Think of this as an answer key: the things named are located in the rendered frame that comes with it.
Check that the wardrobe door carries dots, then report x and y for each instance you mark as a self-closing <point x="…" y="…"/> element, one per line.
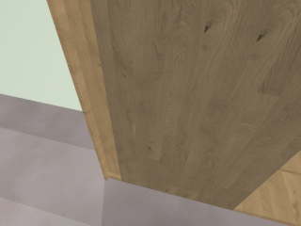
<point x="204" y="96"/>
<point x="80" y="18"/>

